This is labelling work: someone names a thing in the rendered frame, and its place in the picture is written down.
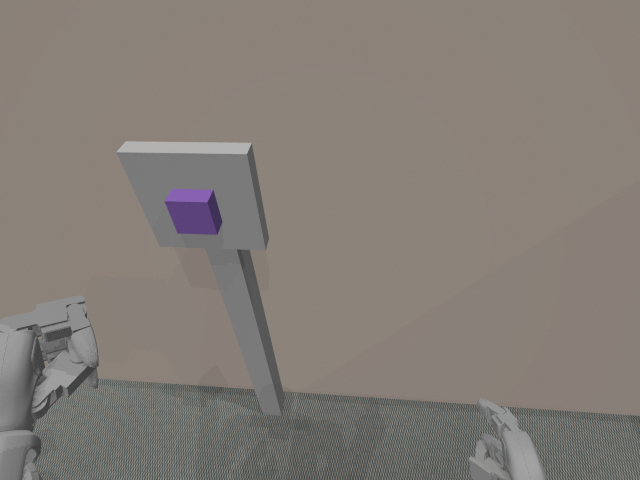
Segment left robot hand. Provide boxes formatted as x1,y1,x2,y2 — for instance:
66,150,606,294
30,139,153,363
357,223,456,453
0,295,99,432

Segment panel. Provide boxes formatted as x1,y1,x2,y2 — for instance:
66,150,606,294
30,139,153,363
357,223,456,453
116,141,285,416

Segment button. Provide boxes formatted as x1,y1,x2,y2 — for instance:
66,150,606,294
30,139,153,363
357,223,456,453
165,189,222,235

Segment right robot hand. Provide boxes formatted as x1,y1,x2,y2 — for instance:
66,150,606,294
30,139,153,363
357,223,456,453
469,398,547,480

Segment robot left forearm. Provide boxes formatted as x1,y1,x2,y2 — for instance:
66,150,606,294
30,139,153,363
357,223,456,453
0,430,42,480

